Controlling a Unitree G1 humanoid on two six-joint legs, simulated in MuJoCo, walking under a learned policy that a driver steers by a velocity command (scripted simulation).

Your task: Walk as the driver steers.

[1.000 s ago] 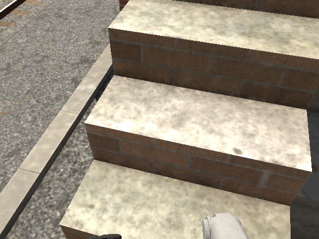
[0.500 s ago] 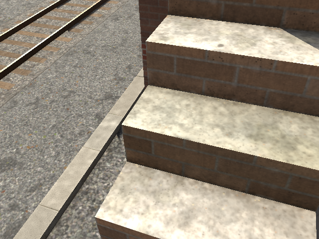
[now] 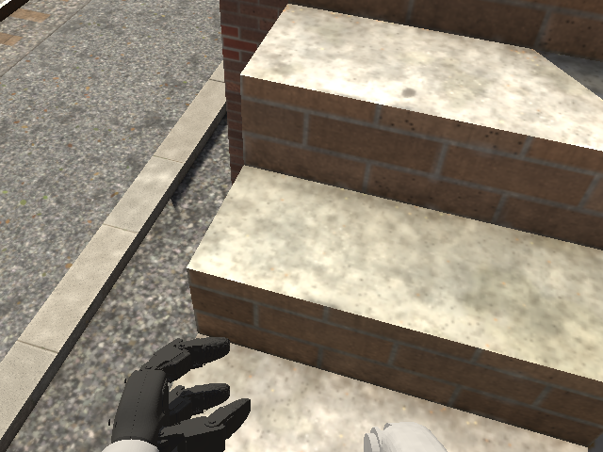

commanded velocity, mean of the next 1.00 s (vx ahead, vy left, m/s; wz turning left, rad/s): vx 0.50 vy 0.00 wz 0.00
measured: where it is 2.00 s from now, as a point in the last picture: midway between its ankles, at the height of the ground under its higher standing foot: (455, 363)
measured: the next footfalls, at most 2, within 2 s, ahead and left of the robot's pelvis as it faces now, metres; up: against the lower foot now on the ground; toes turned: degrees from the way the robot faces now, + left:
right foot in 0.06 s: +0.13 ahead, -0.11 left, +0.19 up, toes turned +0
left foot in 0.48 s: +0.14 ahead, +0.08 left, +0.19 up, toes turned +4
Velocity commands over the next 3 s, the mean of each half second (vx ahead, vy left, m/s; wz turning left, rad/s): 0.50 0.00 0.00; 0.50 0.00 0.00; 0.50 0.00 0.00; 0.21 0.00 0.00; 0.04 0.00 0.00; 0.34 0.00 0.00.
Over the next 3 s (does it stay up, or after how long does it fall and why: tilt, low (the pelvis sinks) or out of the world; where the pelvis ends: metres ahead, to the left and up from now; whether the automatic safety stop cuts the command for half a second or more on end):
stays up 0.43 -0.17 0.38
